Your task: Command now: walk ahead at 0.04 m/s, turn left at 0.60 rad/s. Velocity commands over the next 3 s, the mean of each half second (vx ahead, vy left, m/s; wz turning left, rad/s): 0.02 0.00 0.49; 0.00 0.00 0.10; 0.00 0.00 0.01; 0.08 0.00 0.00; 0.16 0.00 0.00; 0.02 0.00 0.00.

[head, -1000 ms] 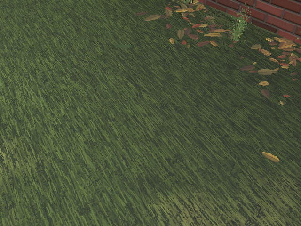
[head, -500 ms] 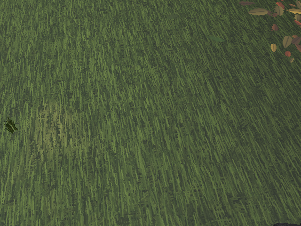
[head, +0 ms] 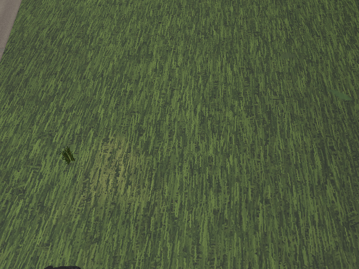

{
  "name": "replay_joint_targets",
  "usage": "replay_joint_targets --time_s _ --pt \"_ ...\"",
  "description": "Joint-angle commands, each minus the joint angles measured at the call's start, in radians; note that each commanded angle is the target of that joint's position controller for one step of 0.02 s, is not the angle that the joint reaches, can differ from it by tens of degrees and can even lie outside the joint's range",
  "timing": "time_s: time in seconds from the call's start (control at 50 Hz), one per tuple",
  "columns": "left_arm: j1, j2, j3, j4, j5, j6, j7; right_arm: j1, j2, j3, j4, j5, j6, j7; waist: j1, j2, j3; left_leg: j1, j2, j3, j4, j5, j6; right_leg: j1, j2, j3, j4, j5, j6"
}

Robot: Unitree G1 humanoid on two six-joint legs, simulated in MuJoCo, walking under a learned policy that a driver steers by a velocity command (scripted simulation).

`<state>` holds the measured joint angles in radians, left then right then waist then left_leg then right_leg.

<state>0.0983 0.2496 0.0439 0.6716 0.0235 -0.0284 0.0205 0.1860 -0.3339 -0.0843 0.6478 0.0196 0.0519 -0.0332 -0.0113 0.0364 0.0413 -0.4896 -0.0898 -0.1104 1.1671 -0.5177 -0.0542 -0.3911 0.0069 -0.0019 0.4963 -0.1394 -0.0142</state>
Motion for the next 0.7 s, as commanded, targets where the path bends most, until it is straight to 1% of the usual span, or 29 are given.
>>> replay_joint_targets --time_s 0.02,0.04,0.06,0.12,0.18,0.22,0.24,0.26,0.28,0.3,0.32,0.34,0.36,0.38,0.4,0.42,0.44,0.46,0.48,0.52,0.54,0.58,0.62,0.64,0.66,0.68,0.7 --pt "-0.026 0.140 0.038 -0.067 0.003 0.011 0.014 0.067 -0.074 -0.031 -0.054 0.007 0.017 -0.003 -0.011 -0.166 -0.104 -0.077 0.072 0.043 0.054 0.085 -0.035 0.165 -0.228 0.185 -0.193 0.173 -0.183" --pt "-0.018 0.141 0.041 -0.063 0.004 0.014 0.017 0.057 -0.057 -0.027 -0.062 0.008 0.016 -0.003 -0.002 -0.186 -0.110 -0.073 0.076 0.062 0.006 0.094 -0.038 0.182 -0.225 0.156 -0.199 0.176 -0.191" --pt "-0.008 0.144 0.043 -0.059 0.004 0.017 0.020 0.039 -0.050 -0.024 -0.072 0.006 0.014 -0.002 0.011 -0.196 -0.121 -0.072 0.086 0.070 -0.039 0.096 -0.040 0.208 -0.238 0.143 -0.200 0.192 -0.203" --pt "-0.001 0.174 0.057 -0.050 -0.003 0.023 0.022 -0.004 -0.037 -0.014 -0.096 -0.003 0.008 0.008 0.031 -0.198 -0.158 -0.015 0.126 0.086 -0.186 0.106 -0.029 0.243 -0.283 0.113 -0.196 0.201 -0.222" --pt "-0.010 0.199 0.068 -0.044 -0.013 0.029 0.015 -0.004 -0.048 -0.016 -0.103 -0.002 0.008 0.024 0.033 -0.215 -0.163 0.075 0.132 0.123 -0.314 0.128 -0.003 0.224 -0.304 0.080 -0.198 0.163 -0.217" --pt "-0.006 0.210 0.072 -0.034 -0.024 0.031 0.010 0.007 -0.057 -0.021 -0.105 -0.002 0.011 0.034 0.027 -0.219 -0.156 0.120 0.125 0.143 -0.411 0.147 0.024 0.224 -0.318 0.067 -0.179 0.138 -0.201" --pt "-0.014 0.213 0.074 -0.030 -0.032 0.033 0.009 0.028 -0.055 -0.024 -0.099 -0.003 0.012 0.039 0.008 -0.213 -0.155 0.162 0.116 0.158 -0.494 0.192 0.044 0.216 -0.316 0.051 -0.153 0.125 -0.182" --pt "-0.020 0.210 0.074 -0.025 -0.042 0.035 0.010 0.069 -0.053 -0.028 -0.083 -0.005 0.012 0.042 -0.015 -0.202 -0.157 0.233 0.096 0.181 -0.600 0.262 0.071 0.188 -0.305 0.024 -0.111 0.101 -0.150" --pt "0.020 0.184 0.068 -0.003 -0.048 0.038 0.008 0.107 -0.064 -0.035 -0.067 -0.010 0.011 0.040 -0.021 -0.163 -0.149 0.331 0.078 0.160 -0.696 0.317 0.105 0.116 -0.271 -0.013 -0.039 0.036 -0.092" --pt "0.058 0.125 0.053 0.004 -0.030 0.040 -0.001 0.130 -0.136 -0.053 -0.070 -0.013 0.007 0.028 -0.001 0.053 -0.122 0.443 0.232 -0.082 -0.816 0.481 0.175 -0.061 -0.177 -0.119 0.177 -0.160 0.009" --pt "0.020 0.103 0.041 -0.051 0.005 0.034 -0.003 0.095 -0.229 -0.064 -0.105 -0.025 0.003 0.018 0.010 0.301 -0.086 0.456 0.467 -0.378 -0.833 0.704 0.349 -0.317 -0.030 -0.140 0.404 -0.509 0.087" --pt "-0.068 0.154 0.058 -0.064 -0.007 0.028 0.008 0.117 -0.195 -0.055 -0.105 -0.061 -0.020 0.022 -0.069 0.202 -0.133 0.362 0.483 -0.383 -0.863 0.627 0.411 -0.293 -0.039 0.008 0.580 -0.519 0.079" --pt "-0.061 0.170 0.067 -0.052 -0.027 0.033 0.010 0.067 -0.159 -0.039 -0.095 -0.064 -0.038 0.023 -0.032 0.151 -0.107 0.332 0.421 -0.286 -0.863 0.557 0.358 -0.284 -0.056 0.036 0.632 -0.431 0.063" --pt "-0.021 0.163 0.071 -0.022 -0.026 0.040 0.014 0.000 -0.126 -0.030 -0.095 -0.044 -0.047 0.022 0.003 0.111 -0.096 0.323 0.358 -0.212 -0.853 0.512 0.295 -0.276 -0.064 0.043 0.628 -0.347 0.060" --pt "0.004 0.164 0.073 0.000 -0.016 0.047 0.019 -0.038 -0.086 -0.014 -0.096 -0.027 -0.052 0.019 0.015 0.110 -0.098 0.325 0.329 -0.167 -0.844 0.544 0.264 -0.263 -0.067 0.040 0.629 -0.287 0.069" --pt "0.025 0.157 0.073 0.010 -0.012 0.049 0.018 -0.054 -0.064 -0.002 -0.094 -0.024 -0.055 0.015 0.029 0.112 -0.106 0.306 0.308 -0.132 -0.838 0.619 0.259 -0.218 -0.061 0.035 0.648 -0.239 0.079" --pt "0.039 0.148 0.070 0.015 -0.015 0.048 0.015 -0.054 -0.045 0.007 -0.090 -0.030 -0.056 0.012 0.036 0.103 -0.119 0.301 0.295 -0.109 -0.834 0.662 0.260 -0.181 -0.056 0.032 0.647 -0.206 0.087" --pt "0.046 0.137 0.066 0.019 -0.021 0.047 0.012 -0.052 -0.035 0.012 -0.085 -0.034 -0.058 0.011 0.036 0.096 -0.127 0.316 0.286 -0.091 -0.829 0.683 0.262 -0.161 -0.056 0.033 0.613 -0.185 0.092" --pt "0.040 0.124 0.060 0.019 -0.025 0.046 0.010 -0.049 -0.032 0.013 -0.078 -0.036 -0.058 0.009 0.032 0.093 -0.125 0.338 0.278 -0.081 -0.824 0.681 0.259 -0.152 -0.061 0.034 0.541 -0.173 0.095" --pt "0.008 0.098 0.044 0.012 -0.024 0.046 0.004 -0.036 -0.042 0.011 -0.065 -0.034 -0.056 0.008 0.010 0.100 -0.117 0.361 0.276 -0.087 -0.814 0.656 0.259 -0.104 -0.068 0.033 0.387 -0.178 0.097" --pt "-0.002 0.096 0.040 0.008 -0.023 0.046 0.002 -0.028 -0.051 0.009 -0.058 -0.035 -0.053 0.009 -0.001 0.105 -0.114 0.359 0.284 -0.100 -0.812 0.641 0.268 -0.070 -0.067 0.030 0.331 -0.200 0.096" --pt "-0.002 0.108 0.039 0.008 -0.027 0.047 -0.002 -0.019 -0.062 0.007 -0.043 -0.036 -0.048 0.016 -0.015 0.109 -0.099 0.338 0.296 -0.130 -0.808 0.607 0.287 -0.010 -0.060 0.017 0.246 -0.252 0.091" --pt "0.012 0.112 0.039 0.016 -0.031 0.044 -0.003 -0.027 -0.052 0.013 -0.028 -0.031 -0.047 0.022 -0.012 0.102 -0.085 0.323 0.296 -0.160 -0.799 0.591 0.289 0.043 -0.052 0.012 0.143 -0.241 0.083" --pt "0.035 0.103 0.035 0.027 -0.029 0.041 -0.004 -0.043 -0.040 0.019 -0.020 -0.025 -0.047 0.024 0.009 0.089 -0.081 0.311 0.282 -0.158 -0.784 0.588 0.274 0.093 -0.047 0.007 0.039 -0.170 0.074" --pt "0.062 0.094 0.030 0.039 -0.020 0.034 -0.007 -0.042 -0.027 0.024 -0.007 -0.018 -0.049 0.025 0.033 0.066 -0.081 0.287 0.262 -0.148 -0.774 0.579 0.244 0.176 -0.049 0.010 -0.100 -0.011 0.061" --pt "0.078 0.118 0.030 0.044 -0.006 0.028 -0.006 -0.014 -0.011 0.029 0.004 -0.025 -0.057 0.025 0.027 0.028 -0.107 0.261 0.232 -0.138 -0.766 0.527 0.198 0.269 -0.086 0.058 -0.124 0.138 0.045" --pt "0.089 0.180 0.040 0.042 -0.001 0.027 -0.002 0.024 -0.007 0.030 0.011 -0.044 -0.068 0.031 -0.013 -0.069 -0.134 0.218 0.171 -0.088 -0.726 0.432 0.156 0.343 -0.153 0.106 -0.071 0.330 0.018"
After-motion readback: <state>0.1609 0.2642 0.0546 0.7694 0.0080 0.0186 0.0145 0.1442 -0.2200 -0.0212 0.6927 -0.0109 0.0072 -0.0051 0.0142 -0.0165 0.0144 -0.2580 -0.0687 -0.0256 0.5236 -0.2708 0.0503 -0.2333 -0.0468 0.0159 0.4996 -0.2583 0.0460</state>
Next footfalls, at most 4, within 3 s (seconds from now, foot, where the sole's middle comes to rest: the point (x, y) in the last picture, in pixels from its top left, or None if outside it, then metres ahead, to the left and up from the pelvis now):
0.30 left None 0.02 0.14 -0.77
0.68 right None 0.07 -0.09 -0.77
2.40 left None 0.25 0.16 -0.77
2.66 right None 0.22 -0.07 -0.77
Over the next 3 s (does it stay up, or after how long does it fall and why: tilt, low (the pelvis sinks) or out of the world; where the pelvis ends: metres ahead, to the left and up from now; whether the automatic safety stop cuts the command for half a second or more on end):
stays up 0.20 0.03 0.00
